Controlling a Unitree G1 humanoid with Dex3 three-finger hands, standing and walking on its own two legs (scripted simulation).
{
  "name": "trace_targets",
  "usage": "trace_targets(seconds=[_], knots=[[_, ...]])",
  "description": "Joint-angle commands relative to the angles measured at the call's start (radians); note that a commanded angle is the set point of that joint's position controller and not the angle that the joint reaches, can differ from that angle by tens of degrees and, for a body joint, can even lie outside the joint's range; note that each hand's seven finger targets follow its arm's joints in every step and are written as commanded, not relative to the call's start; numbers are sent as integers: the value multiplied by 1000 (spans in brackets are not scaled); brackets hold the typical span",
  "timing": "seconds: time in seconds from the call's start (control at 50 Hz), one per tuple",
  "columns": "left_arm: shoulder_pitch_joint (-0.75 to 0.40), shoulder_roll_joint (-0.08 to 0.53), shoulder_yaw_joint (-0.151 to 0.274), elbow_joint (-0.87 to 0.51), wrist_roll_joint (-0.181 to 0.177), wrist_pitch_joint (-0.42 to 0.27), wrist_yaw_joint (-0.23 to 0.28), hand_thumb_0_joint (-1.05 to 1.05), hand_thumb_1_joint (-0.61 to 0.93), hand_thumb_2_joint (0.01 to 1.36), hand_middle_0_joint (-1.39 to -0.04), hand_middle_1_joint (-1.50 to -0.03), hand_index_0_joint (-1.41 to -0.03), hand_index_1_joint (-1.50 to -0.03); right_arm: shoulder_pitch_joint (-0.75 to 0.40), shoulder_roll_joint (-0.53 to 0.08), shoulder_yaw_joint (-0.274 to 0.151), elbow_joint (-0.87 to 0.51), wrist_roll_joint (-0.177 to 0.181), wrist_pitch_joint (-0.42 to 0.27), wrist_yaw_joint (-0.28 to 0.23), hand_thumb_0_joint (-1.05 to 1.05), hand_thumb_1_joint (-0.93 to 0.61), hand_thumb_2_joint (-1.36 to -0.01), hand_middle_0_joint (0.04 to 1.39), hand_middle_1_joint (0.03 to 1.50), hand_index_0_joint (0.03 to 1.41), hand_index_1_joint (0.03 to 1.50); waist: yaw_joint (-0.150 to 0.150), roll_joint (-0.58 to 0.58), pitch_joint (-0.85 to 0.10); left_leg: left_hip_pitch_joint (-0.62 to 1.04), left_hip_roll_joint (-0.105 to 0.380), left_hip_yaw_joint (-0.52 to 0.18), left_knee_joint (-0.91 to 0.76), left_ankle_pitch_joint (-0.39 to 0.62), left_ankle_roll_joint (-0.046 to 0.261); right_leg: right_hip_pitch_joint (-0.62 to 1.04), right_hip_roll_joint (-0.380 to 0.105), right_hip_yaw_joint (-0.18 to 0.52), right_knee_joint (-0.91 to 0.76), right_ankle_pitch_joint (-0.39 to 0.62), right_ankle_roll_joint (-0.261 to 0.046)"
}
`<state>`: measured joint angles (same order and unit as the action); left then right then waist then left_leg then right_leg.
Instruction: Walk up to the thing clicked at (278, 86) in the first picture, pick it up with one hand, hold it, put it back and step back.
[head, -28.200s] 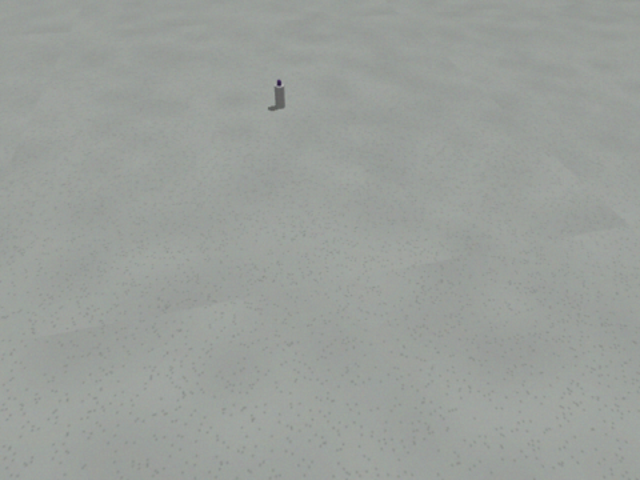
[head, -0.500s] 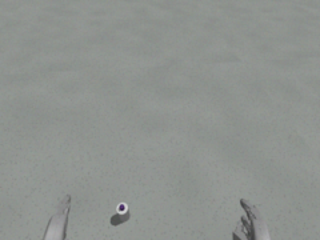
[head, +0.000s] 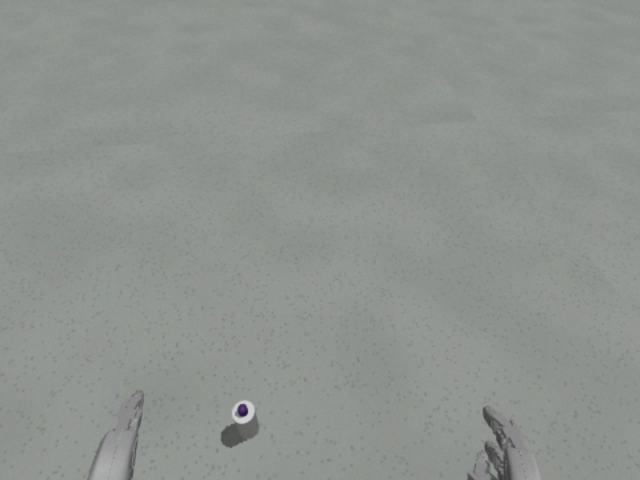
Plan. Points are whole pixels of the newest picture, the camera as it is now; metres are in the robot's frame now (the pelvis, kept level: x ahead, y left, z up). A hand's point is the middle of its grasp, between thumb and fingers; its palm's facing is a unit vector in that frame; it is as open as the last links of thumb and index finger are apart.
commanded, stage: home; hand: left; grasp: from the side
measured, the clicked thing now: (245, 418) +0.40 +0.19 -0.64
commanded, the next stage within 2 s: stand in 0.86 s
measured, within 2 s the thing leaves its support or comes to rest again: neither
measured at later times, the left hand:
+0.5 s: hand (171, 461) +0.18 +0.18 -0.06, palm faces +0.10 -0.95 -0.28, open 17.6 cm
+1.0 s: hand (165, 461) +0.18 +0.19 -0.06, palm faces +0.10 -0.95 -0.28, open 17.4 cm
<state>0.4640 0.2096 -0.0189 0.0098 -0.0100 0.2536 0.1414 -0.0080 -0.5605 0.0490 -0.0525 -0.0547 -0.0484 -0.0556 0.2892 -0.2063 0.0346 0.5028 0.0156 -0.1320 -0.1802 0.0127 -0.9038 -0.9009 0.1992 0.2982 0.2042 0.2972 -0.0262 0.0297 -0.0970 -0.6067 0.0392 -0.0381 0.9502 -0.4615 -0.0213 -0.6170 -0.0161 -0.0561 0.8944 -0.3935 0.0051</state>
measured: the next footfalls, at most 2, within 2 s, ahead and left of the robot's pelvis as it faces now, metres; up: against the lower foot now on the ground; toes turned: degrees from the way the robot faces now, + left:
none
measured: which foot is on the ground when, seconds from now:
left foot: down 0.00-1.00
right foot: down 0.00-1.00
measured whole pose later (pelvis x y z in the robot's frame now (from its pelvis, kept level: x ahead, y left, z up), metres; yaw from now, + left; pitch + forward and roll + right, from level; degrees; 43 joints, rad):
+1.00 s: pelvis +0.01 +0.01 +0.00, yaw +0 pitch +7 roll -2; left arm 0.47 0.21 -0.02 0.00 -0.01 0.25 0.14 -0.01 -0.54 0.06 -0.06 -0.06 -0.05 -0.06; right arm 0.28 -0.20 0.03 0.51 0.01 -0.14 -0.18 0.01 -0.90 -0.90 0.20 0.30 0.20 0.30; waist -0.02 0.03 -0.10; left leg -0.60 0.04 -0.04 0.96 -0.48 -0.02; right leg -0.61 -0.02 -0.05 0.89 -0.41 0.01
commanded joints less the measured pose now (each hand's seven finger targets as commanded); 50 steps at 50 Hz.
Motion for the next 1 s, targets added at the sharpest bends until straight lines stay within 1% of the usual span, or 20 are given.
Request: trace_targets(seconds=[0.0, 0.04, 0.08, 0.16, 0.18, 0.2, 0.24, 0.3, 0.32, 0.4, 0.44, 0.5, 0.56, 0.58, 0.64, 0.7, 0.74, 0.78, 0.94, 0.98], knots=[[-42, 98, 56, -194, 9, -54, 6, 0, -558, 52, -48, -56, -48, -55, -82, -119, -51, -159, -4, -67, -8, 0, -899, -901, 200, 300, 200, 300, 1, 2, -72, 1, -36, 27, -187, 39, 35, 90, 29, -8, -160, 15, -10], [-26, 96, 61, -188, 11, -57, 5, 0, -584, 37, -46, -51, -46, -51, -72, -116, -52, -156, -5, -68, -12, 0, -899, -901, 200, 300, 200, 300, 3, 1, -103, 18, -38, 32, -169, 87, 33, 102, 26, -3, -155, 53, -11], [-26, 101, 62, -191, 9, -56, 6, 0, -577, 40, -46, -53, -46, -52, -77, -120, -53, -154, -5, -69, -11, 0, -900, -901, 200, 300, 200, 300, 8, 5, -85, 8, -38, 27, -176, 87, 32, 97, 30, -10, -149, 52, -12], [-38, 98, 61, -185, 11, -57, 5, 0, -580, 39, -46, -52, -46, -52, -73, -123, -58, -151, -7, -72, -14, 0, -900, -901, 200, 300, 200, 300, -4, -15, -102, 20, -39, 31, -164, 112, 33, 100, 29, -5, -149, 74, -9], [-24, 99, 65, -196, 10, -55, 5, 0, -591, 32, -45, -50, -45, -50, -72, -118, -54, -150, -6, -73, -14, 0, -899, -901, 200, 300, 200, 300, 9, 2, -98, 24, -39, 34, -163, 124, 31, 103, 27, -4, -149, 85, -11], [-36, 98, 63, -182, 11, -53, 4, 0, -577, 41, -46, -53, -46, -52, -72, -115, -52, -149, -5, -73, -15, 0, -900, -900, 200, 300, 200, 300, 4, 1, -74, 14, -41, 38, -158, 112, 33, 90, 24, -1, -157, 76, -9], [-21, 97, 66, -182, 11, -53, 4, 0, -569, 45, -47, -54, -47, -54, -72, -118, -57, -149, -7, -73, -16, 0, -900, -900, 200, 300, 200, 300, 4, -21, -113, 29, -40, 37, -151, 146, 34, 111, 25, -1, -151, 108, -8], [-26, 97, 65, -181, 12, -51, 3, 0, -564, 48, -48, -55, -48, -54, -75, -116, -54, -151, -8, -75, -15, 0, -900, -901, 200, 300, 200, 300, 5, -22, -90, 24, -41, 39, -149, 138, 34, 105, 23, 0, -157, 102, -6], [-20, 93, 63, -183, 12, -52, 2, 0, -569, 45, -47, -54, -47, -54, -67, -116, -57, -150, -10, -73, -16, 0, -900, -900, 200, 300, 200, 300, 2, -18, -124, 38, -41, 40, -143, 173, 33, 116, 25, 1, -148, 135, -7], [-26, 100, 69, -191, 12, -52, 3, 0, -571, 44, -47, -54, -47, -54, -68, -116, -57, -148, -9, -69, -16, 0, -900, -900, 200, 300, 200, 300, 6, -7, -121, 43, -39, 35, -148, 187, 31, 121, 25, -2, -142, 143, -11], [-27, 91, 61, -189, 8, -52, 2, 0, -574, 42, -47, -53, -47, -53, -79, -114, -53, -149, -9, -69, -12, 0, -900, -901, 200, 300, 200, 300, 6, -17, -89, 24, -40, 35, -153, 158, 33, 114, 24, -4, -152, 120, -9], [-27, 100, 71, -196, 9, -53, 1, 0, -583, 37, -46, -52, -46, -52, -73, -114, -54, -151, -9, -67, -12, 0, -900, -900, 200, 300, 200, 300, 12, 4, -98, 26, -41, 38, -155, 156, 32, 116, 24, -3, -149, 118, -10], [-23, 88, 61, -187, 10, -52, 1, 0, -554, 54, -49, -57, -49, -57, -65, -120, -60, -148, -9, -66, -12, 0, -900, -900, 200, 300, 200, 300, -1, -12, -115, 47, -39, 37, -150, 192, 32, 117, 27, -4, -142, 151, -10], [-32, 104, 72, -207, 8, -53, 2, 0, -572, 44, -47, -54, -47, -54, -74, -118, -57, -149, -8, -66, -13, 0, -900, -900, 199, 300, 199, 300, 8, 5, -109, 37, -39, 33, -155, 181, 31, 120, 25, -6, -144, 141, -12], [-37, 93, 59, -199, 9, -52, 0, 0, -563, 49, -48, -56, -48, -55, -75, -118, -57, -154, -8, -67, -12, 0, -900, -900, 200, 300, 200, 300, 3, -9, -89, 29, -39, 33, -159, 155, 32, 109, 26, -8, -148, 118, -9], [-18, 88, 59, -194, 11, -54, 0, 0, -575, 42, -47, -54, -47, -53, -71, -121, -60, -155, -9, -65, -11, 0, -900, -900, 200, 300, 199, 300, 6, -1, -123, 48, -36, 31, -156, 194, 29, 122, 29, -10, -135, 150, -13], [-30, 93, 58, -201, 9, -53, 1, 0, -558, 52, -48, -57, -48, -56, -69, -119, -59, -150, -9, -64, -10, 0, -900, -900, 199, 300, 199, 300, 5, 21, -102, 43, -34, 28, -159, 194, 26, 106, 31, -14, -132, 145, -14], [-28, 90, 61, -192, 10, -52, 3, 0, -539, 63, -50, -60, -50, -59, -71, -118, -58, -150, -8, -65, -10, 0, -900, -900, 200, 300, 200, 300, 4, -13, -107, 40, -34, 27, -157, 184, 30, 118, 29, -11, -139, 139, -13], [-30, 95, 63, -199, 10, -54, 3, 0, -564, 48, -48, -55, -48, -55, -75, -119, -58, -154, -8, -67, -9, 0, -900, -900, 200, 300, 200, 300, 10, 9, -84, 27, -31, 21, -175, 135, 28, 95, 33, -18, -138, 91, -14], [-25, 94, 61, -205, 11, -55, 2, 0, -404, 208, -200, -215, -200, -215, -71, -114, -56, -157, -10, -69, -9, 0, -900, -900, 200, 300, 200, 300, 6, -3, -99, 33, -35, 27, -165, 141, 30, 106, 30, -15, -145, 100, -11]])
